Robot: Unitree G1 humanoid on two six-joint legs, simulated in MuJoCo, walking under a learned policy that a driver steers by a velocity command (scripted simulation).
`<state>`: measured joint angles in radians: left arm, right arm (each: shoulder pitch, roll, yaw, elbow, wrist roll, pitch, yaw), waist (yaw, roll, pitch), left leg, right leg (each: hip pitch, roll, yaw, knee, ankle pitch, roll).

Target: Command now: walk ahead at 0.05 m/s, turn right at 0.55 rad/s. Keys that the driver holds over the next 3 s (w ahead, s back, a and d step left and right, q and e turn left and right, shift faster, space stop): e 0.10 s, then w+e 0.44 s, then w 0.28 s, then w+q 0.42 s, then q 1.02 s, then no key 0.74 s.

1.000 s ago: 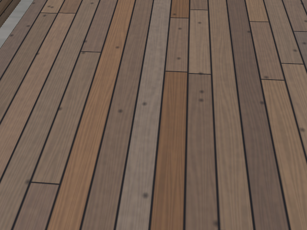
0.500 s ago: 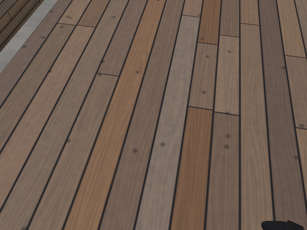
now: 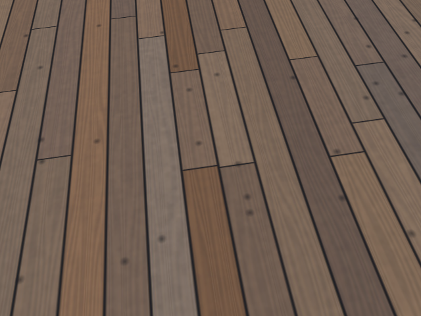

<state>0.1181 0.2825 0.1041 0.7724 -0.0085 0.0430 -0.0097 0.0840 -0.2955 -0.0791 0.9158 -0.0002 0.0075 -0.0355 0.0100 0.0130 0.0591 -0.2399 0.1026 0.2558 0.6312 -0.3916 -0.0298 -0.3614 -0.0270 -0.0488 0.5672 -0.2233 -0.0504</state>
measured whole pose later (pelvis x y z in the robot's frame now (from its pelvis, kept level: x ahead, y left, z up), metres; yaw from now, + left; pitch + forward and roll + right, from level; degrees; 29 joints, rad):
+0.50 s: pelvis +0.10 +0.02 +0.01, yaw -17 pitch +2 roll +0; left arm 0.23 0.30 0.08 0.73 -0.03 -0.01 0.02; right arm 0.18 -0.29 -0.08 0.91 0.00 -0.09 0.00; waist -0.01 -0.04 -0.04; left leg -0.24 -0.01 0.01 0.47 -0.27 0.01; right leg -0.46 0.06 0.11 0.94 -0.44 -0.05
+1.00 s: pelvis +0.30 -0.14 +0.01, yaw -23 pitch +1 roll +0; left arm 0.19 0.25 0.06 0.71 0.00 -0.07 -0.02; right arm 0.30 -0.30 -0.06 0.93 0.04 -0.08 0.01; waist -0.03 0.03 0.04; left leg -0.45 0.10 -0.03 1.18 -0.35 0.02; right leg -0.30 0.01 -0.09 0.46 -0.19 -0.05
